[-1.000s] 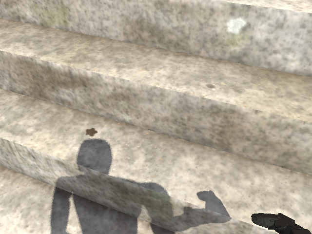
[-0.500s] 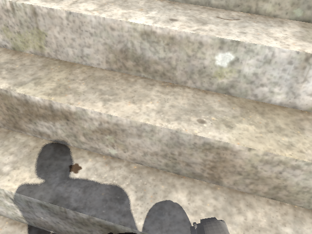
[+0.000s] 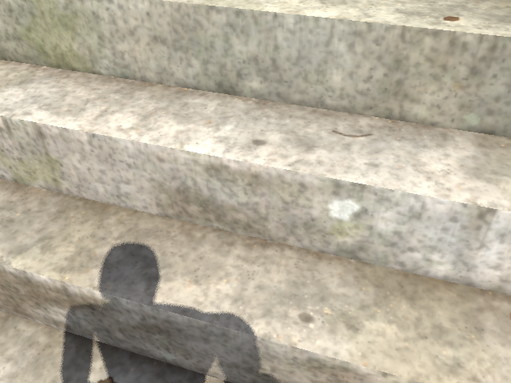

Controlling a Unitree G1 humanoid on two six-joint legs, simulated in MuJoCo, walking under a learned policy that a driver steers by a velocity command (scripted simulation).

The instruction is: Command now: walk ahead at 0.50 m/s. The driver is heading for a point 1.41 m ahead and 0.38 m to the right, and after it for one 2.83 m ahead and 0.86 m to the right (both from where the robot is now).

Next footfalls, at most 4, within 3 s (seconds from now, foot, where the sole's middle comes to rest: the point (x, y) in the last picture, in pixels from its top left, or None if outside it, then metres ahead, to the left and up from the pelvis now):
0.46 left None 0.43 0.19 -0.50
0.96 right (283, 310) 0.55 -0.02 -0.30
1.52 left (272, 132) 0.85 0.00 -0.09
2.10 right None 0.91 -0.51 0.11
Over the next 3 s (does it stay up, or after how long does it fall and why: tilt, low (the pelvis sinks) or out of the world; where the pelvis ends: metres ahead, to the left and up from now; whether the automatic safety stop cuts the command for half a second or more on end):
stays up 1.21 -0.48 1.10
